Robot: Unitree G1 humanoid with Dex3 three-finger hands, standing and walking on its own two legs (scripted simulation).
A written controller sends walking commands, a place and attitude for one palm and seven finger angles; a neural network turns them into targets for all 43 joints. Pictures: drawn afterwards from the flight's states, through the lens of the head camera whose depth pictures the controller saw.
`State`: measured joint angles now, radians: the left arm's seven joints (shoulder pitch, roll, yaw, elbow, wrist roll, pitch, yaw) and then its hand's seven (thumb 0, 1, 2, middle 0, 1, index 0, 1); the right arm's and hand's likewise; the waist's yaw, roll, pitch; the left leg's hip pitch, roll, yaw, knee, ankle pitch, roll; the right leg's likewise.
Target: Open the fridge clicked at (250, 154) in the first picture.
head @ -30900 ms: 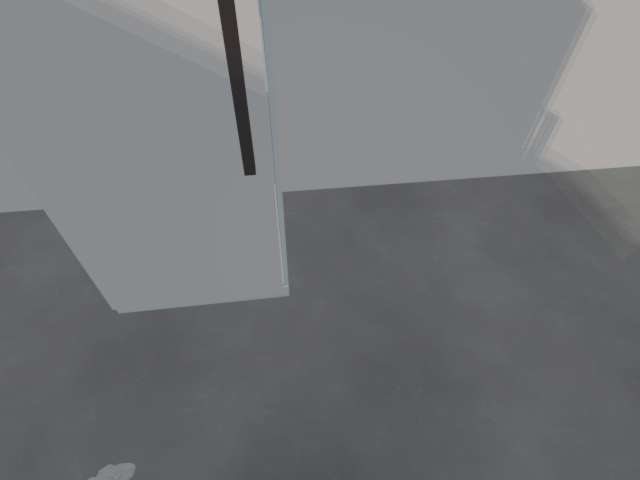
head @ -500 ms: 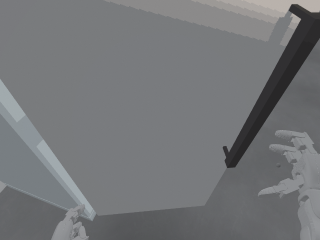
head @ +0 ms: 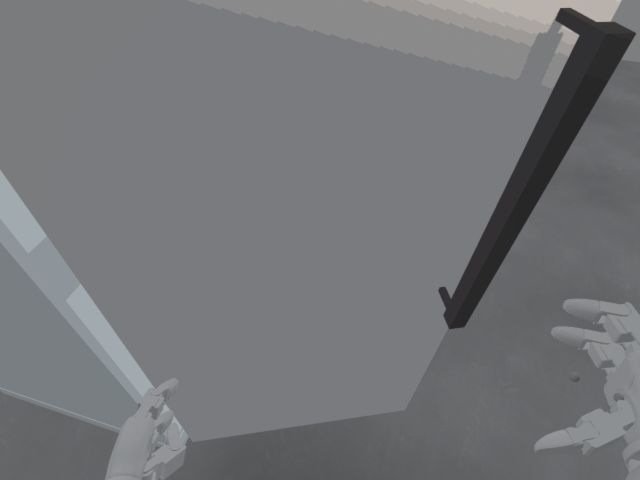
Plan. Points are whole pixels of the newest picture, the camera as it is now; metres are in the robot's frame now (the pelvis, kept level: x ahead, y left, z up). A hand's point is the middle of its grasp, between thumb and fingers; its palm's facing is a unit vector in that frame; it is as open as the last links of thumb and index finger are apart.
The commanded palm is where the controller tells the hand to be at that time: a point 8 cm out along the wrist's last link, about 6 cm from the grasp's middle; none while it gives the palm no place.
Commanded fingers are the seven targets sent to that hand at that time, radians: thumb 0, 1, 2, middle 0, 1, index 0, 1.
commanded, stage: draw the hand back to the body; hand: right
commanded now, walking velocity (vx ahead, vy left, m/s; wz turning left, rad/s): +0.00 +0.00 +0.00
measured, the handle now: (495, 211) +0.40 -0.20 +0.16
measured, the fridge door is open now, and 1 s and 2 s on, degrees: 66 66 66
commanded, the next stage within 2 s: step back with the hand held close in 1.62 s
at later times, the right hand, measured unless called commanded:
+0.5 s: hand (613, 372) +0.21 -0.27 +0.13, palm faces +0.17 +0.98 -0.07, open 14.7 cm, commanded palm +0.17 -0.32 +0.14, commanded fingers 0.00 0.41 -0.27 0.25 1.07 0.25 1.07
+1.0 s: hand out of the picture +0.21 -0.29 +0.17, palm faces +0.48 +0.79 -0.37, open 11.2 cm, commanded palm +0.16 -0.32 +0.19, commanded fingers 0.00 -0.50 -0.71 0.21 0.53 0.21 0.53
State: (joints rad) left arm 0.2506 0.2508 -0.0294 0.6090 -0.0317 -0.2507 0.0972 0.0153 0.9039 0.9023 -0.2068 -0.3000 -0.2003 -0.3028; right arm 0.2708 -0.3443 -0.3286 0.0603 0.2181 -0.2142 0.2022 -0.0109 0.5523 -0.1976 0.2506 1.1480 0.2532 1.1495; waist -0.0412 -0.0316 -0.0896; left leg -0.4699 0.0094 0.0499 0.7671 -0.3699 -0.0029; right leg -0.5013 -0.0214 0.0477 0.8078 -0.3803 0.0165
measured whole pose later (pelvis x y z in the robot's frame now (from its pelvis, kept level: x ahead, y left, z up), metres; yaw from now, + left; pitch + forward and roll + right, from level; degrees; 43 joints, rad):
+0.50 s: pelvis +0.01 -0.01 +0.01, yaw +0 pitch +1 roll +2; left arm 0.26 0.25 -0.06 0.60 -0.05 -0.33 0.11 0.02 0.90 0.90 -0.21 -0.30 -0.20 -0.30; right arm 0.34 -0.33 -0.38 -0.14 0.35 -0.04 0.29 -0.01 0.55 -0.20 0.25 1.15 0.25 1.15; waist -0.06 -0.03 -0.09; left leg -0.36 0.02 0.05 0.70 -0.36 -0.02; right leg -0.40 -0.01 0.04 0.76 -0.38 0.00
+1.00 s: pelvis +0.02 -0.02 +0.02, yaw +0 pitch -3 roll +1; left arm 0.24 0.23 -0.04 0.66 -0.01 -0.21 0.10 0.02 0.90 0.90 -0.21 -0.30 -0.20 -0.30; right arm 0.41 -0.35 -0.32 -0.30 0.07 -0.05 -0.13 0.00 -0.15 -0.54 0.23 0.73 0.23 0.74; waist -0.08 -0.05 -0.02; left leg -0.19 0.04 0.03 0.54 -0.30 -0.03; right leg -0.21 0.01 0.02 0.58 -0.31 -0.01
